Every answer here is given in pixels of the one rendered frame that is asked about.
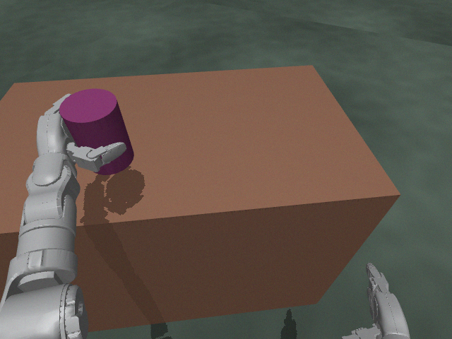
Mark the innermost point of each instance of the can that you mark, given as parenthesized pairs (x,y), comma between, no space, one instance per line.
(94,119)

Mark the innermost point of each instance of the right robot hand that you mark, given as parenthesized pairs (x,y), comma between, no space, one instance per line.
(384,308)

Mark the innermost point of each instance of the left robot hand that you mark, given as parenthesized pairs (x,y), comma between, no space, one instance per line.
(53,136)

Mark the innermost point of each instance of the left robot arm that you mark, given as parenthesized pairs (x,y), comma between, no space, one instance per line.
(38,302)

